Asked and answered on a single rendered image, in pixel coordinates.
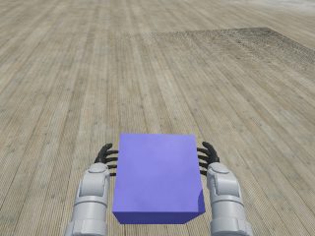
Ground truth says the carton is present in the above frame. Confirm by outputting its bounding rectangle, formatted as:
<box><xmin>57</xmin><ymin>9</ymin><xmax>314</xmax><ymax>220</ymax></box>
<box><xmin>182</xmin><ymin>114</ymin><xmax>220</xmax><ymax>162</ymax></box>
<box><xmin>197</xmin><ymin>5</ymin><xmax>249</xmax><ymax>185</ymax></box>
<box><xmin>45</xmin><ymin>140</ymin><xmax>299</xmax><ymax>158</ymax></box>
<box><xmin>112</xmin><ymin>133</ymin><xmax>206</xmax><ymax>224</ymax></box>

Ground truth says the left robot hand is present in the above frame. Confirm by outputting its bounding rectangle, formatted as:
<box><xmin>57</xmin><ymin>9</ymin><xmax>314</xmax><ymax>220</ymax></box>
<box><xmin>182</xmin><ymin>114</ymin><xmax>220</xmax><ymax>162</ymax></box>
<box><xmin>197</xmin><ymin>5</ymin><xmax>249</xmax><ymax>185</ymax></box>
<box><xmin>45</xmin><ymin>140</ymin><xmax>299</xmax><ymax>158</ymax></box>
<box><xmin>94</xmin><ymin>143</ymin><xmax>119</xmax><ymax>177</ymax></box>

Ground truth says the right robot hand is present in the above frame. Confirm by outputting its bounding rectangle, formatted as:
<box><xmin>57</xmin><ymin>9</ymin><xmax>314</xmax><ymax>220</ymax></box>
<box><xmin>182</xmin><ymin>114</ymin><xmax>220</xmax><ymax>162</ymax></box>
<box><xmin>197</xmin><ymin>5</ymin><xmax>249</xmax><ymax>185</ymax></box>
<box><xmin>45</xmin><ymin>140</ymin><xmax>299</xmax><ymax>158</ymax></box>
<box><xmin>197</xmin><ymin>142</ymin><xmax>220</xmax><ymax>176</ymax></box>

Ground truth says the robot left forearm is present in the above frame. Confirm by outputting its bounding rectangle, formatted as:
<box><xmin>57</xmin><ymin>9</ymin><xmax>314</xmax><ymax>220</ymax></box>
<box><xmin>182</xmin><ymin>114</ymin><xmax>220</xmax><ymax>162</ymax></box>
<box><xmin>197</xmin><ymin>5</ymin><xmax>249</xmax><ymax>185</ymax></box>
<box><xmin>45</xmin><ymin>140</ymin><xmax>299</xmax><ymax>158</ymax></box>
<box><xmin>64</xmin><ymin>162</ymin><xmax>110</xmax><ymax>236</ymax></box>

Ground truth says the robot right forearm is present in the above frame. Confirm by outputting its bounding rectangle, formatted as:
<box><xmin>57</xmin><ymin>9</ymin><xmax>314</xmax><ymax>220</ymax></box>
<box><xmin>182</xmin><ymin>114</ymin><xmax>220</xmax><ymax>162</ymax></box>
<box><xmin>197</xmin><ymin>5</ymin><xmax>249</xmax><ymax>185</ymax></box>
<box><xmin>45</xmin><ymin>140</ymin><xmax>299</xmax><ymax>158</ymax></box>
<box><xmin>207</xmin><ymin>162</ymin><xmax>254</xmax><ymax>236</ymax></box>

